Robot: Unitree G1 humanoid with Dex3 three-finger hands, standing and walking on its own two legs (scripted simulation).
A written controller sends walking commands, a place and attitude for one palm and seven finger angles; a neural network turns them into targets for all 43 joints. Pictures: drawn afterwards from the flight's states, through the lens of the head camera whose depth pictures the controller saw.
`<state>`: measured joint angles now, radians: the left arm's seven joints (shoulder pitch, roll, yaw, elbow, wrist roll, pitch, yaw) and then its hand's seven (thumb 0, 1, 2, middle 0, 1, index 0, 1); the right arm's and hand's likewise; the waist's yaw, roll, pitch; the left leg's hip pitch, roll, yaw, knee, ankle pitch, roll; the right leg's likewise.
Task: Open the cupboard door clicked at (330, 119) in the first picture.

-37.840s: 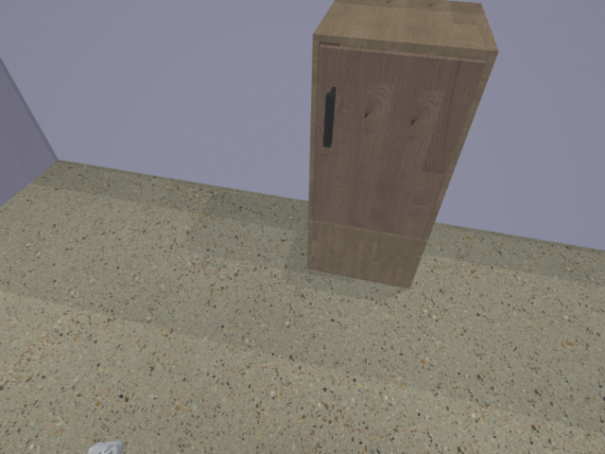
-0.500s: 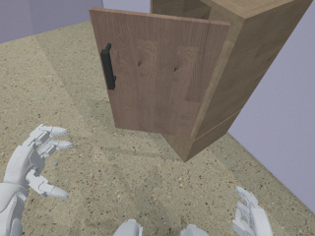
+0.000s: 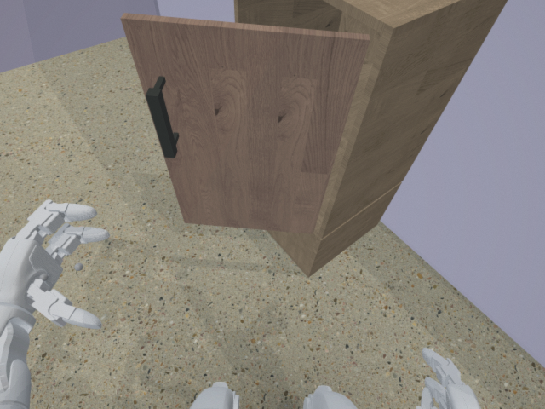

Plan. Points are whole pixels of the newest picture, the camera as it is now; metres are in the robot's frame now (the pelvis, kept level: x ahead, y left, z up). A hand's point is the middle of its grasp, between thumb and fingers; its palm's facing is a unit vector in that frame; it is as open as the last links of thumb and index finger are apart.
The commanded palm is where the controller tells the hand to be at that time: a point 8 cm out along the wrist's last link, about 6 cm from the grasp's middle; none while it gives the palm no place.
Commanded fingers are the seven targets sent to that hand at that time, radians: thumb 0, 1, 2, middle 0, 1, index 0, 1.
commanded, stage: raise the hand with hooked fingers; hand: left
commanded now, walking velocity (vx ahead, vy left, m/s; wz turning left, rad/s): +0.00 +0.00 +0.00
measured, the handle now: (165, 118) +0.60 +0.23 +0.04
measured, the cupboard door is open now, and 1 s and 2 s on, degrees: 48 48 48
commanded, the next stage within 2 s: move the hooked fingers beside the handle in 0.20 s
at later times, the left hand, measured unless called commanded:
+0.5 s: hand (84, 251) +0.31 +0.28 +0.05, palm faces -0.02 -1.00 -0.02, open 14.0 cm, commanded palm +0.30 +0.32 +0.06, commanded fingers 0.00 -0.50 0.30 -0.30 -1.20 -0.30 -1.20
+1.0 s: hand (106, 201) +0.40 +0.27 +0.05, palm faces -0.05 -1.00 -0.01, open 14.0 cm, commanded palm +0.38 +0.32 +0.05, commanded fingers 0.00 -0.50 0.30 -0.30 -1.20 -0.30 -1.20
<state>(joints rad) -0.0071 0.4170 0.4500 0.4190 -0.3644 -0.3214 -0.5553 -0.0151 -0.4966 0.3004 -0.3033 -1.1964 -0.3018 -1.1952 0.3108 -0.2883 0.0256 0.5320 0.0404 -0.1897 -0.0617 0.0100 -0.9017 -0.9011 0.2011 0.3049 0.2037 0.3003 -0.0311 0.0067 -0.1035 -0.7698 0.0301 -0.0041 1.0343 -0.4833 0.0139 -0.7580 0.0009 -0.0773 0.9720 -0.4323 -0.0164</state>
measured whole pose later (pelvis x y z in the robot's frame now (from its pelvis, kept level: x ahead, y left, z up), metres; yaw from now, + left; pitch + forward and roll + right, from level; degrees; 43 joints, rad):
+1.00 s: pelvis +0.00 +0.01 -0.01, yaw -1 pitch +17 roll -3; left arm -0.46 0.51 0.47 0.81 -0.25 -0.33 -0.55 -0.02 -0.50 0.30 -0.30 -1.20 -0.30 -1.20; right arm 0.34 -0.28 0.04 0.58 0.03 -0.09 -0.06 0.01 -0.90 -0.90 0.20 0.30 0.20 0.30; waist -0.08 0.00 -0.11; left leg -0.88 0.03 0.01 1.08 -0.50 0.03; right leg -0.87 0.00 -0.06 1.00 -0.43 0.00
